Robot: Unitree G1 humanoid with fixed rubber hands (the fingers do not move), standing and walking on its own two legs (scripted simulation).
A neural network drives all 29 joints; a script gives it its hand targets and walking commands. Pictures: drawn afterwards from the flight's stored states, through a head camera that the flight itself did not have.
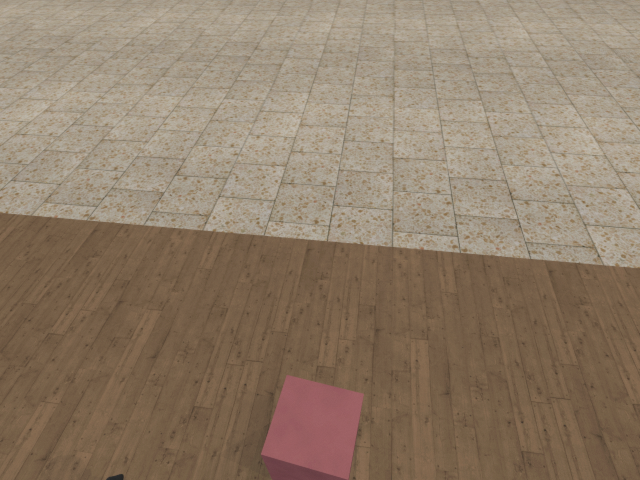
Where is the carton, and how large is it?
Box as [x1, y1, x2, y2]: [261, 375, 363, 479]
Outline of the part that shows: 287,375 261,452 261,455 272,479 348,479 363,394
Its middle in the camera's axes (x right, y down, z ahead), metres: -0.01 +0.54 +1.05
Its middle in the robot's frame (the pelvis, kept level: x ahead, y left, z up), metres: +0.39 +0.04 -0.66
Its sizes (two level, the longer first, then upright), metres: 0.210 0.200 0.250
